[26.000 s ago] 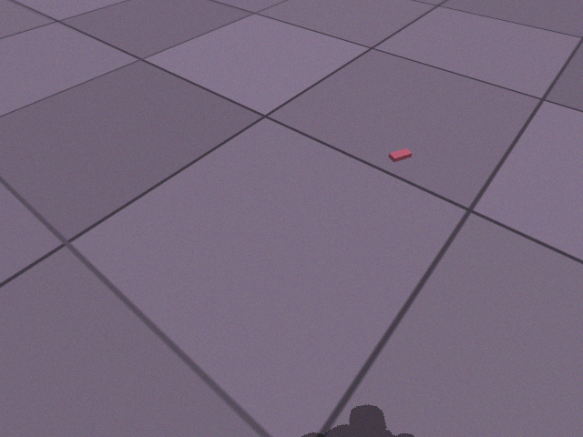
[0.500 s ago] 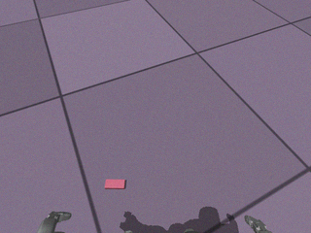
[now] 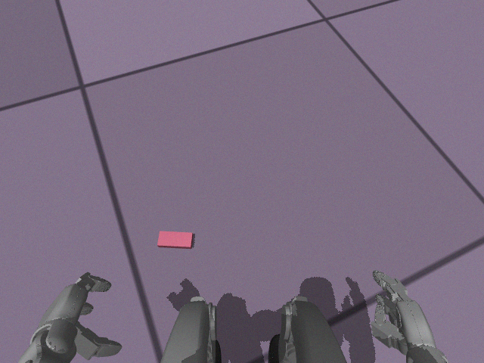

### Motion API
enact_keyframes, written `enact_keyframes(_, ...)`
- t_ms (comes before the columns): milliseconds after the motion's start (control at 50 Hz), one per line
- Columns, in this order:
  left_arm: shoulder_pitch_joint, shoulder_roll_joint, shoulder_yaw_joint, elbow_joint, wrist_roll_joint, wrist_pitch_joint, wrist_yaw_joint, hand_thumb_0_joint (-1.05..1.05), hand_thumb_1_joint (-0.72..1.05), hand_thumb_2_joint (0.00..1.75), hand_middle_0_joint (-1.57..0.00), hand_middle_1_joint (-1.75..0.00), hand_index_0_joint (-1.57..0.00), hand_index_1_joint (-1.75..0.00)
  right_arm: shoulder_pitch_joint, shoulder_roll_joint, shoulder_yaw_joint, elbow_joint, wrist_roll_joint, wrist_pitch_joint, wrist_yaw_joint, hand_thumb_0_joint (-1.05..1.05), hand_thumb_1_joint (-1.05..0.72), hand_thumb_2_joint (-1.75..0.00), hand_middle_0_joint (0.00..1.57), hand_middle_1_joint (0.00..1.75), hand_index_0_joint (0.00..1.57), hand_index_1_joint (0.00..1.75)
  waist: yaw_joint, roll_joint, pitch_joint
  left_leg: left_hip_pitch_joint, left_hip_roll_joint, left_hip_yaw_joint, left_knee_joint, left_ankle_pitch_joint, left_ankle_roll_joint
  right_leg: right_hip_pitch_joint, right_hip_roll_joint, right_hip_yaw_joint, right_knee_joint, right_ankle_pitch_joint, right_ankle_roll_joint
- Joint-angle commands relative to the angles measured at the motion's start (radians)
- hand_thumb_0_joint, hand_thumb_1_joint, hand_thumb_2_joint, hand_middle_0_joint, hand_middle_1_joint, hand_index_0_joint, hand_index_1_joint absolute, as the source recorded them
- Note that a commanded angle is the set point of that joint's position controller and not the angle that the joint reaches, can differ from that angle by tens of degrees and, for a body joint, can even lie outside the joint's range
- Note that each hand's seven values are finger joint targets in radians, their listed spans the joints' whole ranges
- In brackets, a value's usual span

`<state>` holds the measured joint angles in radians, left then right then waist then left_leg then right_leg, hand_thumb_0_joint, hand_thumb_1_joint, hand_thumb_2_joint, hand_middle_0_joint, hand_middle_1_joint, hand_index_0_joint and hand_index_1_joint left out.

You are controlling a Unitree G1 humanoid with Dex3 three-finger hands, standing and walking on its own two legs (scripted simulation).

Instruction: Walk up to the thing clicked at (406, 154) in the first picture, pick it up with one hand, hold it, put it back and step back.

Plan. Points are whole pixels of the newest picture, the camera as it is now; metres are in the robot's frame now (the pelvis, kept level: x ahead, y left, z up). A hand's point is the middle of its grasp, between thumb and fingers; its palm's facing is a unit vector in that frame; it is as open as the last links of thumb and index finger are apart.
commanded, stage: rise first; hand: left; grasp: from above
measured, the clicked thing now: (175, 240) +0.48 +0.24 -0.60
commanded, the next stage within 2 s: none
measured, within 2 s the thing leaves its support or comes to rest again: neither
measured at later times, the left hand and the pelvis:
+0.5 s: hand (128, 267) +0.33 +0.30 -0.33, palm faces -0.50 -0.26 -0.82, open 12.9 cm; pelvis -0.06 -0.01 -0.19, yaw -3 degrees
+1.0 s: hand (138, 250) +0.40 +0.31 -0.43, palm faces -0.49 -0.02 -0.87, open 12.7 cm; pelvis -0.06 +0.01 -0.26, yaw -6 degrees
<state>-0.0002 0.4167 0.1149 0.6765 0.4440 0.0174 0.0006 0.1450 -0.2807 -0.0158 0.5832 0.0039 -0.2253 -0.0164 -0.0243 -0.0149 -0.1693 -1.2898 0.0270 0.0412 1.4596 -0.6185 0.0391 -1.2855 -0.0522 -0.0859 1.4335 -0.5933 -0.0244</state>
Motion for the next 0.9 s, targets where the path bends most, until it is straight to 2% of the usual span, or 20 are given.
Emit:
enact_keyframes(0, -0.184, 0.258, 0.089, -0.089, 0.108, -0.102, 0.049, 0.00, -0.40, 0.82, -0.29, -0.93, -0.29, -0.93, 0.058, -0.183, -0.084, -0.056, 0.015, -0.031, 0.010, 0.00, -0.93, -0.91, 0.20, 0.30, 0.20, 0.30, 0.001, 0.126, -0.428, 0.188, -0.019, -0.106, -0.060, 0.312, -0.033, -0.017, 0.045, 0.060, 0.016, 0.229, -0.016)
enact_keyframes(20, -0.201, 0.294, 0.114, -0.073, 0.125, -0.112, 0.060, 0.00, -0.40, 0.83, -0.27, -0.93, -0.27, -0.93, 0.054, -0.189, -0.087, -0.052, 0.014, -0.027, 0.014, 0.00, -0.92, -0.91, 0.20, 0.30, 0.20, 0.30, 0.016, 0.130, -0.445, 0.160, -0.022, -0.102, -0.033, 0.316, -0.033, -0.040, 0.043, 0.061, 0.041, 0.226, -0.016)
enact_keyframes(80, -0.272, 0.296, 0.100, 0.011, 0.184, -0.136, 0.074, 0.00, -0.42, 0.85, -0.26, -0.93, -0.25, -0.93, 0.061, -0.184, -0.092, -0.023, 0.012, -0.010, 0.026, 0.00, -0.92, -0.91, 0.20, 0.30, 0.20, 0.30, 0.003, 0.087, -0.485, 0.050, -0.029, -0.094, 0.059, 0.307, -0.021, -0.088, 0.045, 0.062, 0.094, 0.234, -0.016)
enact_keyframes(160, -0.426, 0.396, 0.123, 0.059, 0.260, -0.184, 0.086, 0.00, -0.40, 0.85, -0.25, -0.92, -0.25, -0.92, 0.087, -0.193, -0.103, 0.014, 0.006, 0.008, 0.042, 0.00, -0.92, -0.91, 0.20, 0.30, 0.20, 0.30, 0.010, 0.075, -0.590, -0.054, -0.034, -0.069, 0.181, 0.301, -0.009, -0.108, 0.041, 0.070, 0.169, 0.252, -0.014)
enact_keyframes(200, -0.503, 0.376, 0.090, 0.117, 0.295, -0.215, 0.084, 0.00, -0.39, 0.85, -0.25, -0.91, -0.25, -0.91, 0.096, -0.191, -0.104, 0.033, -0.002, 0.016, 0.051, 0.00, -0.92, -0.91, 0.20, 0.30, 0.20, 0.30, -0.010, 0.077, -0.582, -0.113, -0.034, -0.070, 0.235, 0.280, -0.007, -0.170, 0.040, 0.063, 0.209, 0.232, -0.014)
enact_keyframes(240, -0.607, 0.410, 0.082, 0.127, 0.339, -0.252, 0.094, 0.00, -0.37, 0.84, -0.26, -0.89, -0.26, -0.89, 0.115, -0.192, -0.107, 0.050, -0.009, 0.024, 0.059, 0.00, -0.91, -0.91, 0.20, 0.30, 0.20, 0.30, -0.024, 0.077, -0.615, -0.154, -0.032, -0.071, 0.279, 0.255, -0.006, -0.205, 0.040, 0.057, 0.243, 0.215, -0.013)
enact_keyframes(300, -0.699, 0.521, 0.129, 0.197, 0.403, -0.299, 0.129, 0.00, -0.33, 0.85, -0.25, -0.86, -0.25, -0.86, 0.125, -0.194, -0.106, 0.059, -0.021, 0.041, 0.065, 0.00, -0.87, -0.90, 0.20, 0.30, 0.20, 0.30, -0.020, 0.044, -0.607, -0.295, -0.035, -0.045, 0.341, 0.132, 0.003, -0.193, 0.040, 0.078, 0.244, 0.119, -0.002)
enact_keyframes(340, -0.745, 0.542, 0.139, 0.222, 0.438, -0.321, 0.149, 0.00, -0.30, 0.83, -0.26, -0.84, -0.26, -0.84, 0.128, -0.193, -0.104, 0.064, -0.030, 0.053, 0.070, 0.00, -0.87, -0.89, 0.20, 0.30, 0.20, 0.30, -0.016, 0.059, -0.637, -0.304, -0.034, -0.043, 0.362, 0.115, 0.003, -0.224, 0.045, 0.068, 0.264, 0.094, -0.003)
enact_keyframes(400, -0.794, 0.585, 0.149, 0.293, 0.492, -0.343, 0.171, 0.00, -0.28, 0.83, -0.25, -0.83, -0.25, -0.83, 0.131, -0.203, -0.094, 0.081, -0.042, 0.072, 0.077, 0.00, -0.85, -0.89, 0.20, 0.30, 0.20, 0.30, -0.016, 0.126, -0.623, -0.302, -0.029, -0.065, 0.379, 0.090, -0.003, -0.320, 0.047, 0.038, 0.326, 0.064, -0.011)
enact_keyframes(500, -0.920, 0.646, 0.146, 0.338, 0.574, -0.379, 0.209, 0.00, -0.30, 0.85, -0.24, -0.82, -0.24, -0.82, 0.144, -0.208, -0.088, 0.101, -0.064, 0.106, 0.086, 0.00, -0.86, -0.89, 0.20, 0.30, 0.20, 0.30, -0.046, 0.166, -0.611, -0.360, -0.025, -0.077, 0.436, 0.034, 0.002, -0.414, 0.052, 0.017, 0.389, 0.022, -0.011)
enact_keyframes(560, -0.967, 0.648, 0.121, 0.391, 0.617, -0.397, 0.225, 0.00, -0.30, 0.84, -0.24, -0.81, -0.24, -0.81, 0.152, -0.214, -0.079, 0.117, -0.079, 0.123, 0.094, 0.00, -0.87, -0.89, 0.20, 0.30, 0.20, 0.30, -0.074, 0.184, -0.587, -0.371, -0.020, -0.098, 0.465, 0.053, 0.000, -0.467, 0.051, -0.001, 0.438, 0.044, -0.012)
enact_keyframes(600, -0.989, 0.671, 0.127, 0.417, 0.649, -0.406, 0.239, 0.00, -0.31, 0.85, -0.23, -0.81, -0.23, -0.80, 0.157, -0.222, -0.076, 0.124, -0.087, 0.136, 0.099, 0.00, -0.87, -0.90, 0.20, 0.30, 0.20, 0.30, -0.072, 0.206, -0.592, -0.351, -0.018, -0.112, 0.476, 0.071, -0.005, -0.515, 0.050, -0.010, 0.468, 0.054, -0.015)
enact_keyframes(620, -1.011, 0.653, 0.102, 0.433, 0.661, -0.409, 0.244, 0.00, -0.30, 0.83, -0.23, -0.82, -0.24, -0.81, 0.156, -0.224, -0.072, 0.132, -0.091, 0.142, 0.103, 0.00, -0.88, -0.90, 0.20, 0.30, 0.20, 0.30, -0.084, 0.235, -0.571, -0.337, -0.014, -0.125, 0.479, 0.071, -0.010, -0.558, 0.048, -0.016, 0.487, 0.050, -0.017)
enact_keyframes(680, -1.056, 0.669, 0.095, 0.463, 0.706, -0.421, 0.268, 0.00, -0.29, 0.82, -0.24, -0.80, -0.25, -0.79, 0.165, -0.234, -0.068, 0.136, -0.102, 0.158, 0.110, 0.00, -0.88, -0.90, 0.20, 0.30, 0.20, 0.30, -0.105, 0.245, -0.573, -0.343, -0.014, -0.136, 0.510, 0.095, -0.012, -0.595, 0.048, -0.027, 0.521, 0.074, -0.017)
enact_keyframes(720, -1.083, 0.698, 0.104, 0.476, 0.731, -0.427, 0.281, 0.00, -0.27, 0.80, -0.27, -0.77, -0.27, -0.76, 0.153, -0.243, -0.064, 0.140, -0.111, 0.170, 0.116, 0.00, -0.89, -0.90, 0.20, 0.30, 0.20, 0.30, -0.106, 0.256, -0.550, -0.348, -0.009, -0.157, 0.512, 0.082, -0.016, -0.651, 0.044, -0.034, 0.550, 0.057, -0.016)
enact_keyframes(740, -1.097, 0.693, 0.089, 0.493, 0.748, -0.429, 0.289, 0.00, -0.28, 0.81, -0.27, -0.75, -0.27, -0.75, 0.156, -0.242, -0.059, 0.144, -0.114, 0.175, 0.118, 0.00, -0.89, -0.90, 0.20, 0.30, 0.20, 0.30, -0.113, 0.270, -0.540, -0.358, -0.012, -0.152, 0.522, 0.074, -0.015, -0.659, 0.043, -0.035, 0.554, 0.054, -0.017)
enact_keyframes(780, -1.095, 0.699, 0.093, 0.521, 0.772, -0.431, 0.302, 0.00, -0.25, 0.78, -0.30, -0.73, -0.30, -0.73, 0.159, -0.248, -0.052, 0.148, -0.123, 0.186, 0.122, 0.00, -0.90, -0.90, 0.20, 0.30, 0.20, 0.30, -0.111, 0.263, -0.541, -0.345, -0.011, -0.162, 0.537, 0.087, -0.016, -0.677, 0.041, -0.040, 0.569, 0.055, -0.014)
enact_keyframes(800, -1.121, 0.735, 0.106, 0.505, 0.787, -0.436, 0.311, 0.00, -0.26, 0.79, -0.30, -0.72, -0.30, -0.72, 0.157, -0.253, -0.048, 0.152, -0.126, 0.192, 0.126, 0.00, -0.90, -0.90, 0.20, 0.30, 0.20, 0.30, -0.112, 0.287, -0.553, -0.340, -0.009, -0.164, 0.551, 0.113, -0.019, -0.685, 0.040, -0.040, 0.586, 0.070, -0.014)
enact_keyframes(860, -1.166, 0.733, 0.092, 0.510, 0.823, -0.441, 0.332, 0.00, -0.25, 0.77, -0.31, -0.72, -0.31, -0.72, 0.166, -0.261, -0.042, 0.161, -0.141, 0.205, 0.133, 0.00, -0.90, -0.90, 0.20, 0.30, 0.20, 0.30, -0.134, 0.320, -0.567, -0.305, -0.006, -0.175, 0.579, 0.172, -0.023, -0.721, 0.039, -0.044, 0.609, 0.089, -0.013)
enact_keyframes(880, -1.183, 0.759, 0.109, 0.506, 0.831, -0.445, 0.341, 0.00, -0.24, 0.76, -0.32, -0.71, -0.32, -0.71, 0.168, -0.261, -0.041, 0.161, -0.145, 0.209, 0.134, 0.00, -0.90, -0.90, 0.20, 0.30, 0.20, 0.30, -0.133, 0.307, -0.575, -0.311, -0.007, -0.173, 0.589, 0.169, -0.019, -0.721, 0.042, -0.046, 0.610, 0.090, -0.012)
